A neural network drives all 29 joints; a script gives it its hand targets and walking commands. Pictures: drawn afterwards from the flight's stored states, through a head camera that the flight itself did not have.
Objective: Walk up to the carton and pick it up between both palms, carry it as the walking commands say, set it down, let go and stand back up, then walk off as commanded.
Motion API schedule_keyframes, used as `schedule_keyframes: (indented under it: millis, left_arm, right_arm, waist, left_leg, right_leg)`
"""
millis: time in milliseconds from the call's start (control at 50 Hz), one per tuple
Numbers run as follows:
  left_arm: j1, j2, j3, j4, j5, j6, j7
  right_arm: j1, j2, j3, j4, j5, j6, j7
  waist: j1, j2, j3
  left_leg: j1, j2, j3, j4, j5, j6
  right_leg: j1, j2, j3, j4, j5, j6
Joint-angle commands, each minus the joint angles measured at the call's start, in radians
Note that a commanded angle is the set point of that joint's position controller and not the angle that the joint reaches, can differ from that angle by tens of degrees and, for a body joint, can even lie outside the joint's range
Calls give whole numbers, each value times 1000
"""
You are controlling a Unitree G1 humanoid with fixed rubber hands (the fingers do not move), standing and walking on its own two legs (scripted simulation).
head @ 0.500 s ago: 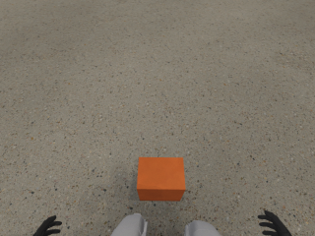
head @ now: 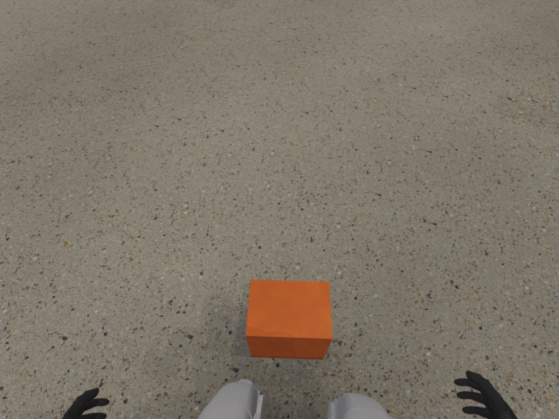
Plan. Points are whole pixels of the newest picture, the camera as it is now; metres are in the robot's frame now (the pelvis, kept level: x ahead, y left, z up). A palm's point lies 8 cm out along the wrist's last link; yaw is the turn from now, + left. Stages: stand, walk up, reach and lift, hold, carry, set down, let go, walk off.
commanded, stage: walk up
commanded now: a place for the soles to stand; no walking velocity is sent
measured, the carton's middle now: (288, 321) +0.42 -0.01 -0.60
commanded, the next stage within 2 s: none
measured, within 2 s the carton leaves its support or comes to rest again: neither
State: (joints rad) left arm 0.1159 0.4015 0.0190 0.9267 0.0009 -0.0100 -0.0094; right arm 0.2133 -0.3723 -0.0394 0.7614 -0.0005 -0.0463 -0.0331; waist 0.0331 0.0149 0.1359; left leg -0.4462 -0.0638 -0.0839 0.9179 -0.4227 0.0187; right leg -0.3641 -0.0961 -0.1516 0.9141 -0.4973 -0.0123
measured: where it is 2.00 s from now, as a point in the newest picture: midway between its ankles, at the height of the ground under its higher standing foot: outside the picture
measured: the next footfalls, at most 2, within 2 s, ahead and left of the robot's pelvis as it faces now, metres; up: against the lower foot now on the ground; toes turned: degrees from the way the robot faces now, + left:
none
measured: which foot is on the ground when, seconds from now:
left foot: down 0.00-1.00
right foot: down 0.00-1.00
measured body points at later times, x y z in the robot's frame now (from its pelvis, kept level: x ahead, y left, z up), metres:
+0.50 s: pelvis +0.00 -0.01 +0.00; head +0.03 +0.00 +0.45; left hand +0.09 +0.32 -0.11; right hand +0.13 -0.30 -0.10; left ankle +0.04 +0.11 -0.69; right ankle +0.00 -0.11 -0.69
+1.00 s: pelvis +0.00 +0.00 +0.00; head +0.03 +0.00 +0.45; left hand +0.08 +0.32 -0.12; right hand +0.13 -0.30 -0.10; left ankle +0.04 +0.11 -0.69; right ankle +0.00 -0.11 -0.69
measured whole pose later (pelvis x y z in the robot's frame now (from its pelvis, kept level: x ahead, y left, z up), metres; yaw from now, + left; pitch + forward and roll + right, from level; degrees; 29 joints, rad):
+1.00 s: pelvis +0.00 +0.00 +0.00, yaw +2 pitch -4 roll -1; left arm 0.11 0.40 0.02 0.95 0.00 0.01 -0.01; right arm 0.21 -0.37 -0.03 0.76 0.00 -0.06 -0.03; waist 0.03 0.01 0.14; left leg -0.43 -0.07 -0.11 0.91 -0.41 0.02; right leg -0.34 -0.07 -0.15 0.90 -0.50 -0.02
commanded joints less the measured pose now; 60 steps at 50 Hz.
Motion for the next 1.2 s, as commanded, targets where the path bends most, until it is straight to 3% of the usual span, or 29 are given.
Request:
schedule_keyframes:
  millis: [0, 20, 40, 80, 140, 200, 240, 300, 320, 340, 380, 440, 500, 540, 580, 620, 640, 680, 740, 820, 900, 940, 980, 1000, 1040, 1080, 1100, 1140, 1180]
  left_arm:
    - [-98, 228, 96, -94, 9, -9, 7]
    - [-89, 199, 90, -92, -1, 4, 6]
    - [-106, 198, 85, -93, -2, 10, 6]
    - [-74, 199, 87, -69, 2, 6, 6]
    - [4, 217, 99, -21, 15, -15, 4]
    - [40, 293, 115, -23, 28, -35, 8]
    - [-28, 284, 104, -46, 16, -33, 8]
    - [-74, 249, 100, -69, 12, -18, 8]
    - [-91, 226, 94, -86, 5, -12, 7]
    - [-81, 205, 94, -80, -3, -1, 5]
    - [-75, 196, 89, -66, 2, 3, 5]
    - [-14, 218, 101, -21, 17, -13, 2]
    - [37, 280, 114, -15, 26, -31, 7]
    - [-16, 284, 108, -38, 15, -31, 8]
    - [-57, 264, 103, -56, 14, -21, 6]
    - [-97, 218, 93, -71, 5, -5, 5]
    - [-88, 194, 90, -75, -3, 7, 3]
    - [-84, 197, 89, -63, 3, 9, 3]
    - [-2, 208, 100, -11, 17, -12, 0]
    - [9, 288, 108, -23, 19, -33, 6]
    - [-83, 237, 94, -67, 9, -16, 6]
    - [-85, 196, 90, -75, -4, 6, 3]
    - [-81, 201, 89, -58, 1, 10, 4]
    - [-44, 207, 89, -37, -6, -12, 14]
    - [76, 226, 103, 5, 8, -38, 21]
    - [143, 327, 130, 5, 27, -60, 32]
    - [85, 340, 125, -12, 19, -64, 33]
    - [55, 331, 121, -34, 16, -70, 40]
    - [37, 325, 117, -43, 24, -70, 48]
  right_arm:
    - [54, -287, -72, 19, -23, -46, -16]
    - [49, -309, -76, 11, -31, -49, -20]
    - [40, -327, -79, 10, -27, -47, -23]
    - [-4, -325, -75, 4, -29, -47, -26]
    - [-83, -282, -54, -4, -24, -31, -24]
    - [-63, -227, -47, -2, -8, -25, -15]
    - [-7, -243, -58, 13, -11, -26, -15]
    - [31, -256, -66, 16, -22, -43, -12]
    - [50, -282, -69, 19, -24, -47, -17]
    - [29, -296, -70, 6, -26, -49, -21]
    - [-10, -321, -70, 6, -27, -45, -25]
    - [-74, -286, -50, -4, -25, -32, -23]
    - [-72, -229, -45, -2, -11, -28, -17]
    - [-12, -245, -56, 11, -6, -26, -15]
    - [35, -256, -61, 23, -18, -38, -12]
    - [40, -281, -68, 18, -29, -49, -16]
    - [27, -310, -72, 13, -31, -49, -20]
    - [1, -328, -70, 9, -33, -47, -24]
    - [-92, -282, -51, -7, -28, -33, -21]
    - [-36, -246, -53, 13, -9, -25, -15]
    - [36, -255, -62, 25, -23, -48, -13]
    - [23, -311, -70, 12, -28, -51, -20]
    - [7, -323, -70, 13, -31, -50, -24]
    - [-52, -317, -71, -10, -38, -24, -11]
    - [-127, -264, -54, -39, -34, 0, 0]
    - [-127, -200, -44, -53, -14, 12, 2]
    - [-104, -230, -57, -46, -17, 20, -5]
    - [-84, -244, -70, -51, -17, 22, 3]
    - [-84, -229, -75, -56, -17, 19, 18]
  waist:
    - [-39, 32, -182]
    - [-32, 92, -180]
    - [-38, 113, -173]
    - [-17, 126, -163]
    - [28, 53, -145]
    - [41, -94, -158]
    - [-10, -75, -155]
    - [-25, -35, -194]
    - [-36, 34, -211]
    - [-23, 80, -216]
    - [-10, 96, -186]
    - [23, 45, -147]
    - [44, -91, -156]
    - [1, -83, -167]
    - [-21, -77, -194]
    - [-35, 57, -184]
    - [-27, 113, -185]
    - [-17, 114, -156]
    - [34, 64, -134]
    - [11, -65, -144]
    - [-29, -17, -190]
    - [-23, 108, -195]
    - [-21, 111, -168]
    - [-2, 209, -130]
    - [54, 131, -148]
    - [81, -128, -156]
    - [40, -120, -121]
    - [23, -93, -100]
    - [8, -129, -100]
  left_leg:
    - [125, 125, -258, -270, 405, 108]
    - [151, 207, -508, -365, 385, 159]
    - [169, 241, -609, -416, 333, 202]
    - [153, 247, -595, -418, 285, 220]
    - [-55, 183, -446, -347, 246, 155]
    - [-126, 15, -13, -17, 205, 30]
    - [-16, 32, 36, -25, 153, 30]
    - [105, 68, -121, -177, 416, 86]
    - [139, 131, -284, -259, 461, 121]
    - [154, 194, -483, -332, 440, 169]
    - [140, 242, -587, -386, 323, 229]
    - [-77, 180, -439, -360, 186, 151]
    - [-125, 15, -22, -23, 219, 34]
    - [-21, 32, 31, -22, 163, 27]
    - [92, 52, -36, -129, 302, 60]
    - [143, 148, -329, -307, 397, 121]
    - [156, 209, -536, -390, 325, 174]
    - [138, 247, -622, -434, 226, 225]
    - [-72, 192, -466, -386, 156, 155]
    - [-61, 22, 29, -10, 135, 20]
    - [132, 83, -162, -220, 412, 86]
    - [178, 217, -546, -390, 354, 176]
    - [170, 255, -621, -436, 263, 213]
    - [100, 219, -522, -423, 328, 222]
    - [-78, 168, -398, -318, 375, 164]
    - [-199, -1, -37, 71, 236, 27]
    - [-197, 22, 5, 151, -135, 3]
    - [-172, 60, -10, 212, -183, -3]
    - [-130, 93, 21, 80, -181, 12]
  right_leg:
    - [3, -77, 99, -50, 260, -60]
    - [-61, 20, 114, 36, 83, -15]
    - [-101, 46, 160, 36, -136, -3]
    - [-92, 48, 191, -9, -159, -19]
    - [115, 17, 203, -212, 64, -46]
    - [212, -271, 383, -446, 135, -200]
    - [139, -306, 323, -384, 317, -229]
    - [78, -148, 150, -174, 347, -103]
    - [31, -65, 101, -54, 293, -57]
    - [-10, 21, 118, 5, 136, -20]
    - [-38, 59, 168, -41, -114, -15]
    - [135, 13, 203, -216, 38, -50]
    - [204, -256, 359, -435, 138, -194]
    - [155, -298, 321, -383, 325, -228]
    - [102, -218, 207, -257, 339, -151]
    - [-4, -45, 99, -46, 227, -48]
    - [-52, 37, 126, 13, 29, -15]
    - [-75, 58, 185, -22, -153, -21]
    - [121, 29, 199, -219, 15, -48]
    - [162, -303, 375, -438, 206, -234]
    - [53, -132, 147, -159, 347, -97]
    - [-53, 43, 131, 3, 14, -16]
    - [-88, 55, 194, -6, -174, -25]
    - [-52, 63, 163, -39, -130, -32]
    - [160, 13, 211, -227, 62, -54]
    - [260, -307, 456, -480, 246, -215]
    - [207, -430, 526, -496, 456, -296]
    - [194, -425, 475, -433, 668, -318]
    - [200, -374, 359, -373, 734, -260]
